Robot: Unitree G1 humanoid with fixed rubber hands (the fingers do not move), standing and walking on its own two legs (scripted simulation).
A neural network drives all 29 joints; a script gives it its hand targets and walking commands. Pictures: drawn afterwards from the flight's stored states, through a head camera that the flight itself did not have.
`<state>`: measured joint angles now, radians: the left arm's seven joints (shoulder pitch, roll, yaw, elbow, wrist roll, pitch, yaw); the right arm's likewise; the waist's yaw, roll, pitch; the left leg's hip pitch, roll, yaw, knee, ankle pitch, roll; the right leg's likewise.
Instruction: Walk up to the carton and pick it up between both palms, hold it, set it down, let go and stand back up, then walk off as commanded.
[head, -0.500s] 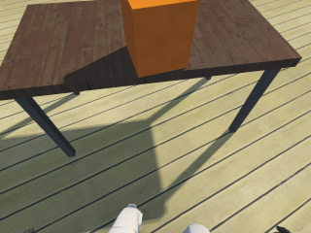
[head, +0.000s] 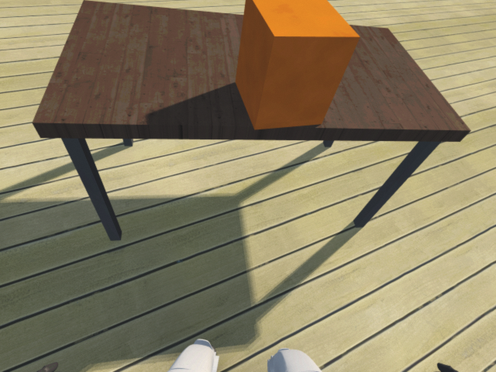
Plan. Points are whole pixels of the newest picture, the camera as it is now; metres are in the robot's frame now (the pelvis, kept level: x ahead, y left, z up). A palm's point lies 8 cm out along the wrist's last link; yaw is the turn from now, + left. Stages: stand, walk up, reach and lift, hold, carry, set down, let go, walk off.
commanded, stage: walk off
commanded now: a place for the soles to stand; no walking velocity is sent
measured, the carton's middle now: (287, 63) +0.82 -0.10 +0.05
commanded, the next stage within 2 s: stand in 1.42 s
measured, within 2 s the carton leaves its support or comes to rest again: neither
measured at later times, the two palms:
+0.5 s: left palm out of the picture -0.05 +0.29 -0.08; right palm out of the picture -0.05 -0.38 -0.10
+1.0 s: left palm out of the picture +0.05 +0.24 -0.12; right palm out of the picture -0.10 -0.42 -0.06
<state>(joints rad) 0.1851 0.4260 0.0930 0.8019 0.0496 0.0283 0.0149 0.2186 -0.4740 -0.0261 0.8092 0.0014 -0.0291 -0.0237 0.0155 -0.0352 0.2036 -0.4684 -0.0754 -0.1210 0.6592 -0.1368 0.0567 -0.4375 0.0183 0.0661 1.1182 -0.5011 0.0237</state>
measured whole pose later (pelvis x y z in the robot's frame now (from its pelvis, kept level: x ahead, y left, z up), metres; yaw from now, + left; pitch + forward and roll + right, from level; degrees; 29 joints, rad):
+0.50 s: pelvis -0.12 -0.04 +0.00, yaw +2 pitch -6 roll +0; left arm 0.26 0.42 0.09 0.81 0.05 0.03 -0.02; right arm 0.28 -0.47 -0.03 0.88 0.00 0.00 0.01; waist 0.01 0.03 0.10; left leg -0.27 -0.03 -0.13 0.99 -0.44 0.00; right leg -0.31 -0.02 0.05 0.78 -0.42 0.00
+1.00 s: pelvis -0.07 -0.07 -0.01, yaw +2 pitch -1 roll +1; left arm 0.18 0.42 0.09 0.78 0.05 0.00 -0.05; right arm 0.47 -0.47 -0.03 0.91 0.00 -0.10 -0.03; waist -0.05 -0.13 0.08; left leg -0.16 0.01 -0.12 0.70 -0.53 -0.01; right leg -0.47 0.01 0.06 0.78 -0.32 -0.02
